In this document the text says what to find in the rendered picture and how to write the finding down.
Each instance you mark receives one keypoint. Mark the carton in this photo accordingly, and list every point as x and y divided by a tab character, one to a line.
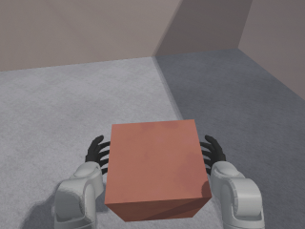
156	171

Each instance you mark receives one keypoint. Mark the robot left hand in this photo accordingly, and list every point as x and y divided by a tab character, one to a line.
94	155

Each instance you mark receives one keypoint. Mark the robot right hand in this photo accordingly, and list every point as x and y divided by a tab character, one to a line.
215	155

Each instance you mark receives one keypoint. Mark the robot right forearm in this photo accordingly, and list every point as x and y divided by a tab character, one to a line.
241	200

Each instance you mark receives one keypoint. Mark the robot left forearm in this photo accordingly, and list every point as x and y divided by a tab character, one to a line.
74	202

